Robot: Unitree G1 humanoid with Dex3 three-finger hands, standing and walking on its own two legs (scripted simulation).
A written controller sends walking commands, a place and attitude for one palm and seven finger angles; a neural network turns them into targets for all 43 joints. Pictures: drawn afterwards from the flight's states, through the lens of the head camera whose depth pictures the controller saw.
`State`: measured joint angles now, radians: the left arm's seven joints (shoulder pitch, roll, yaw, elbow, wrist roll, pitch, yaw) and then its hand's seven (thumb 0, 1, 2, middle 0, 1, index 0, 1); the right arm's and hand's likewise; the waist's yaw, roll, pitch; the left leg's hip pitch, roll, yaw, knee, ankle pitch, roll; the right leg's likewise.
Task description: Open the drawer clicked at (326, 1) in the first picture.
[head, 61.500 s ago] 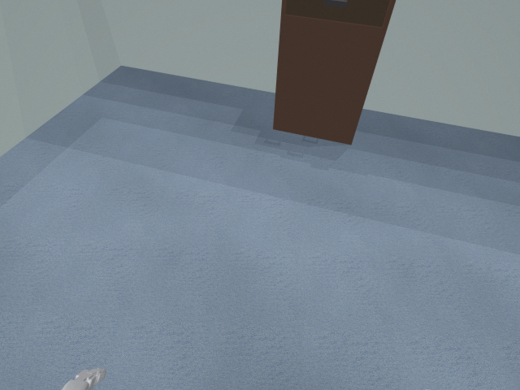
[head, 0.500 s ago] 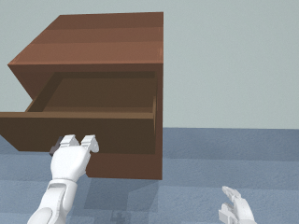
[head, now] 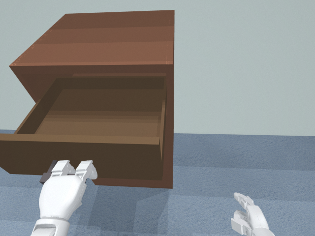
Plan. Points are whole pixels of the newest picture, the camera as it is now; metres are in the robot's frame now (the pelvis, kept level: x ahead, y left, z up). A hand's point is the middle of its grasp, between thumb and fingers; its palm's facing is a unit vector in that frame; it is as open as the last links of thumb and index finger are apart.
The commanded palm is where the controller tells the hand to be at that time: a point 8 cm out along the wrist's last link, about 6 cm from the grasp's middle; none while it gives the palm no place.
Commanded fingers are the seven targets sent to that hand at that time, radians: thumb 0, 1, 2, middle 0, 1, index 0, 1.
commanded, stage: pull the drawer open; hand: left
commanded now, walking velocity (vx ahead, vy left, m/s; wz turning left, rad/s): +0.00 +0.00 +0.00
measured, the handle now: (67, 172) +0.25 +0.26 +0.05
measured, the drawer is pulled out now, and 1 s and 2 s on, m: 0.26 0.30 0.30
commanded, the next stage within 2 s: open the thumb to release the handle in 0.66 s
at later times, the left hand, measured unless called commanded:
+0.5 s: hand (68, 218) +0.16 +0.22 +0.03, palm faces +0.01 -0.09 -1.00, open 5.8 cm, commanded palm +0.10 +0.24 +0.08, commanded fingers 0.00 0.90 0.90 -0.40 -1.35 -0.40 -1.35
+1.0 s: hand (70, 216) +0.16 +0.22 +0.03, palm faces +0.07 -0.08 -0.99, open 6.5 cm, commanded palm +0.13 +0.23 +0.08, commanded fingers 0.00 -0.01 0.51 -0.34 -1.25 -0.34 -1.25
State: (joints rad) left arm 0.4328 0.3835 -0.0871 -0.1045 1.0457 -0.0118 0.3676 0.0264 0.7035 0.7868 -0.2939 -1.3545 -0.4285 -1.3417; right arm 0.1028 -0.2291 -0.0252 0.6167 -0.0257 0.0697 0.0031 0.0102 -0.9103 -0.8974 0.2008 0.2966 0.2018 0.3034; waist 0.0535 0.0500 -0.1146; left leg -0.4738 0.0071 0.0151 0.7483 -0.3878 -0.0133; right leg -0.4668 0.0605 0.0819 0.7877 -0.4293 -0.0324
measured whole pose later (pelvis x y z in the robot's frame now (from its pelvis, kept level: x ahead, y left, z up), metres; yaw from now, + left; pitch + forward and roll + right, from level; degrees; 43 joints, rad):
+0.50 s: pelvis -0.01 -0.01 -0.01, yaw +0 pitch +7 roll +1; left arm 0.63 0.41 -0.03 -0.23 1.02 -0.07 0.41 0.03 0.70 0.75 -0.30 -1.35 -0.41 -1.33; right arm 0.11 -0.23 -0.02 0.58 -0.04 0.08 0.03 0.01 -0.91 -0.90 0.20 0.30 0.20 0.30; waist 0.05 0.04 -0.12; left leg -0.52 0.02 0.02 0.80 -0.41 -0.02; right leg -0.51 0.07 0.08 0.85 -0.45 -0.04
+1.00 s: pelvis -0.01 +0.00 -0.01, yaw +1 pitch +7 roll +1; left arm 0.54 0.39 -0.09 -0.18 1.04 -0.03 0.44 0.01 0.51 0.72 -0.35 -1.31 -0.46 -1.33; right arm 0.11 -0.23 -0.02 0.61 -0.03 0.08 0.00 0.01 -0.91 -0.90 0.20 0.30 0.20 0.30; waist 0.08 0.06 -0.13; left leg -0.54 0.00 -0.01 0.83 -0.41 -0.02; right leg -0.53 0.06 0.06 0.87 -0.46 -0.03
